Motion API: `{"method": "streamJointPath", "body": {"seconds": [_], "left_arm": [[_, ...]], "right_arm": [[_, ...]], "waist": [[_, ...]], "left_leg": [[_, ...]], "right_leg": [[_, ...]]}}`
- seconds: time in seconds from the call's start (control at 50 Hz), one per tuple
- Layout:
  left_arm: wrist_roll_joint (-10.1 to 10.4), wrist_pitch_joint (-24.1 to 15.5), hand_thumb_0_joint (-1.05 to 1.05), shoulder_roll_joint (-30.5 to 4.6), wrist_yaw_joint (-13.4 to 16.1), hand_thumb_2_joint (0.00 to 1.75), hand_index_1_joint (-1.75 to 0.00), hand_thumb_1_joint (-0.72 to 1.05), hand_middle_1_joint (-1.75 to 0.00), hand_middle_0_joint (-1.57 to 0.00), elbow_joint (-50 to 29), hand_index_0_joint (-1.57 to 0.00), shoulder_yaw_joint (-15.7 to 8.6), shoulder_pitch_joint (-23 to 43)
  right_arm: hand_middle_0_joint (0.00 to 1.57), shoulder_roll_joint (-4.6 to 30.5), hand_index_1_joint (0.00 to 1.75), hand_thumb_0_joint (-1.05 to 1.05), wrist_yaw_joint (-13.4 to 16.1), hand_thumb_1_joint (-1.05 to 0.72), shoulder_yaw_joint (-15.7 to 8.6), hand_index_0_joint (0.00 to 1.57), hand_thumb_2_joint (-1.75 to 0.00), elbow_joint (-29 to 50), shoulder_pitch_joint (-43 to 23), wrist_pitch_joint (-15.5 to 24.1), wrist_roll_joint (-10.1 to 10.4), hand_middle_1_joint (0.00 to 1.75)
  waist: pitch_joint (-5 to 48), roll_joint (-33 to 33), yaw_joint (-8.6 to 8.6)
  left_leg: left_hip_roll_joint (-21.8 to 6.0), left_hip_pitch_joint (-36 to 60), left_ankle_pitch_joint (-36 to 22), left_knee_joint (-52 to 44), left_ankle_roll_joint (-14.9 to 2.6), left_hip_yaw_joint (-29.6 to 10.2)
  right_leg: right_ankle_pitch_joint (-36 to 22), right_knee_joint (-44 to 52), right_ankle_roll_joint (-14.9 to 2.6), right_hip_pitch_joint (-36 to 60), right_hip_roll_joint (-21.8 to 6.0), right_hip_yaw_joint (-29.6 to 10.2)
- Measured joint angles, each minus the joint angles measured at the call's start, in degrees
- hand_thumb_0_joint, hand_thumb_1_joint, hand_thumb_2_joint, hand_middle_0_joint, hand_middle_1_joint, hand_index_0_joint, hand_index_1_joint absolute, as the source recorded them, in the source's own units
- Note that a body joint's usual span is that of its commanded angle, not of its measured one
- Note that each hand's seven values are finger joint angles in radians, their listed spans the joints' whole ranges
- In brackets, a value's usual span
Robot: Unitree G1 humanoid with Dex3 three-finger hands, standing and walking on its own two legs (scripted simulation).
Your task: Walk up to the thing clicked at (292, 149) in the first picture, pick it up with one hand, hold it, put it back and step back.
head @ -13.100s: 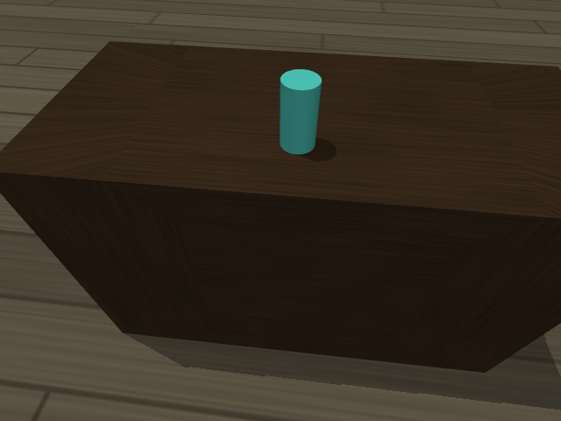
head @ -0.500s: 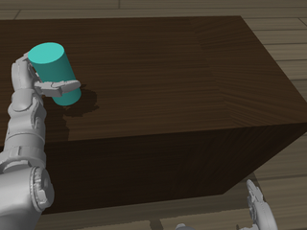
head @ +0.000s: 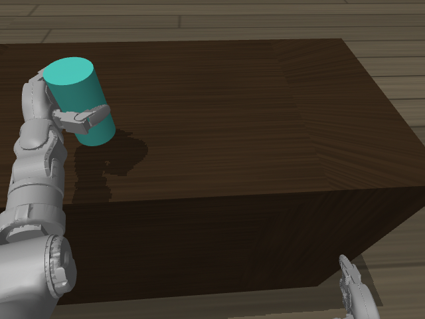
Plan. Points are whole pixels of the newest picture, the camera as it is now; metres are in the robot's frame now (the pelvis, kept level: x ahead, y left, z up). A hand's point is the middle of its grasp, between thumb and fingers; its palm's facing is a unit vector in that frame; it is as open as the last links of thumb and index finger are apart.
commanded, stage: settle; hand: left
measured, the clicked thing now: (84, 104) +0.47 +0.21 +0.16
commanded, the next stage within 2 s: lift in 0.48 s
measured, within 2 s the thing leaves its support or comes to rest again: neither
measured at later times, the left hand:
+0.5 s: hand (75, 87) +0.46 +0.21 +0.20, palm faces +0.22 -0.98 -0.01, open 10.4 cm
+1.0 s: hand (63, 70) +0.43 +0.20 +0.25, palm faces +0.21 -0.98 -0.02, open 10.4 cm
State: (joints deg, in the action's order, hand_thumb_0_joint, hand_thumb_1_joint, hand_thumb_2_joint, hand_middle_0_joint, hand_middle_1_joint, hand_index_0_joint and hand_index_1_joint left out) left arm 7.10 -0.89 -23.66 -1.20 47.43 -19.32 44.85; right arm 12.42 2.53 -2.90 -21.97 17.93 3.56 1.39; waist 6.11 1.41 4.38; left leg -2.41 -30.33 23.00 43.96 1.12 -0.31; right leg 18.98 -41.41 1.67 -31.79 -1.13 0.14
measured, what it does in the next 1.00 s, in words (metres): stands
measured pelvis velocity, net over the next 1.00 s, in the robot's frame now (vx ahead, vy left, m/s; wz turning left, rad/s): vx -0.01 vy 0.00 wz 0.01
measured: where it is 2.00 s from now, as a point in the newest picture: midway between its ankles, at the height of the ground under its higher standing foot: outside the picture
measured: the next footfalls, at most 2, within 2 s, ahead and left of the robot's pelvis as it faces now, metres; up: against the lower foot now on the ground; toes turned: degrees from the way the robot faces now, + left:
none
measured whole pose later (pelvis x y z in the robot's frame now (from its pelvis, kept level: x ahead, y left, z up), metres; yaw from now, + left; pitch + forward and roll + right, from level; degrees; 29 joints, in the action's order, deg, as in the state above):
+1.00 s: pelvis -0.01 +0.00 +0.02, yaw +0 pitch +4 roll +0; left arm 8.1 13.2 -21.8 -1.0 34.0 -18.1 43.9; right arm 12.9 3.5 -4.2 -29.2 17.1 9.8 2.4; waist 5.7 2.9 2.1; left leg -2.0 -20.0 18.4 34.6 1.3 -0.1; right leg 15.0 -32.9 1.5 -21.8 -1.5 0.2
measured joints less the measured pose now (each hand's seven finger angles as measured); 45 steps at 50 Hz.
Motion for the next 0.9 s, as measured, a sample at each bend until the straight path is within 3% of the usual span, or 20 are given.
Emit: {"method": "streamJointPath", "body": {"seconds": [0.68, 0.9], "left_arm": [[0.1, 6.3, -0.01, -0.9, -0.4, 1.14, -1.06, -0.51, -1.05, -0.71, 0.2, -0.73, 0.0, 4.1], [0.6, 10.1, -0.01, 0.8, -0.1, 1.15, -1.06, -0.51, -1.05, -0.71, -7.1, -0.73, 1.0, 1.0]], "right_arm": [[0.06, 0.2, 0.05, -0.01, 0.7, 0.53, -0.3, 0.06, -0.05, -6.7, -1.8, 3.6, 0.7, 0.06], [0.05, 0.6, 0.05, -0.01, 1.2, 0.52, -1.2, 0.06, -0.05, -6.6, -1.0, 5.5, 1.0, 0.06]], "waist": [[-0.9, 0.5, -0.65], [-0.3, 0.8, -1.49]], "left_leg": [[0.2, 4.7, -3.5, -5.5, 0.16, 0.2], [0.3, 8.2, -4.3, -8.2, 0.15, 0.2]], "right_leg": [[-3.1, 4.7, -0.24, 4.3, -0.2, -0.1], [-3.7, 7.2, -0.22, 7.9, -0.3, 0.1]]}}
